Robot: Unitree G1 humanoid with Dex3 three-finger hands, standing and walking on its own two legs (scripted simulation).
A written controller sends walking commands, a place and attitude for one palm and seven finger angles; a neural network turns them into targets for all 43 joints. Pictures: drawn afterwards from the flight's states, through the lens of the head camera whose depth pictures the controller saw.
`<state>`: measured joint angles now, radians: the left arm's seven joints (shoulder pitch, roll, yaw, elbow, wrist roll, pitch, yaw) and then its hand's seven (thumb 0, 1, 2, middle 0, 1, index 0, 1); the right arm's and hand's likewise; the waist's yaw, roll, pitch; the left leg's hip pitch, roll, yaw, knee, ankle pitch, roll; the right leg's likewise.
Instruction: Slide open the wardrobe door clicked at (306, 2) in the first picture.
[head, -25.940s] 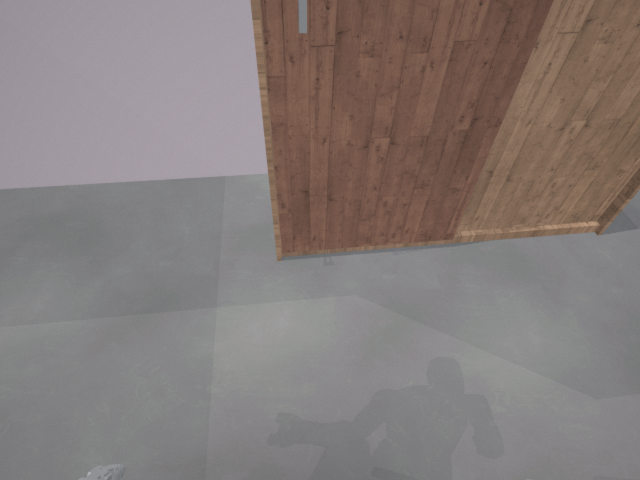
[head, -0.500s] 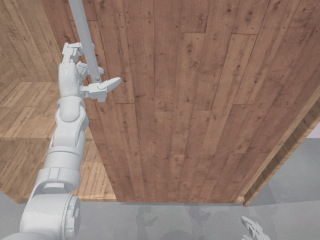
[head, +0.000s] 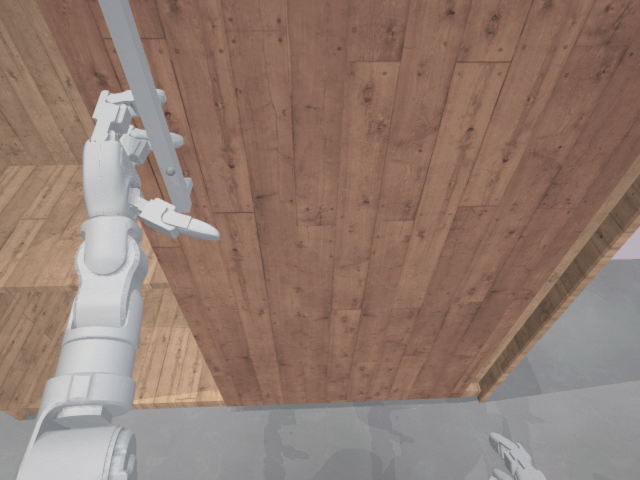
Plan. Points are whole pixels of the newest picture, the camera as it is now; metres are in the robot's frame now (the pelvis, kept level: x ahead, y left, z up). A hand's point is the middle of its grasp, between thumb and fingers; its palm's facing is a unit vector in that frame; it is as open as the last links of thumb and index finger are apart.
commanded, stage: slip the hand off the handle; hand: left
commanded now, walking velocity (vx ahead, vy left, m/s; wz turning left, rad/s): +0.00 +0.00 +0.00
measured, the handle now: (156, 105) +0.43 +0.21 +0.26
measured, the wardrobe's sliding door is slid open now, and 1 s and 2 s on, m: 0.61 0.61 0.61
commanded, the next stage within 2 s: draw the hand back to the body in 1.18 s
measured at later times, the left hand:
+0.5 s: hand (114, 178) +0.37 +0.26 +0.21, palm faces +0.29 -0.95 -0.11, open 14.7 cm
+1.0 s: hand (76, 228) +0.30 +0.27 +0.20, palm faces +0.31 -0.95 -0.10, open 14.7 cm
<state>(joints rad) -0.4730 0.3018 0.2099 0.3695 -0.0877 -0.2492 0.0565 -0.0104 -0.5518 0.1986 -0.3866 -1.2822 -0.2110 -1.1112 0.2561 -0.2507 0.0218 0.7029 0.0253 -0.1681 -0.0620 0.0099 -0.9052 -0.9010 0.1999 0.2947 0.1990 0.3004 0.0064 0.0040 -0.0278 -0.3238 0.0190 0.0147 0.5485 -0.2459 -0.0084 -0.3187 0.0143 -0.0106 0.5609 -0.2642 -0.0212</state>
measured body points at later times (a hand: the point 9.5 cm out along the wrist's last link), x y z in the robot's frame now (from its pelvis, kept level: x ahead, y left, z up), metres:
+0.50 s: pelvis +0.01 +0.01 +0.00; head +0.02 +0.00 +0.45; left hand +0.35 +0.30 +0.21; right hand +0.17 -0.23 -0.10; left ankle +0.03 +0.13 -0.73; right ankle +0.02 -0.10 -0.73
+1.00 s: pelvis +0.01 +0.00 +0.00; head -0.01 -0.01 +0.45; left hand +0.28 +0.32 +0.21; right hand +0.20 -0.23 -0.08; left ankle +0.03 +0.13 -0.73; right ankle +0.02 -0.10 -0.73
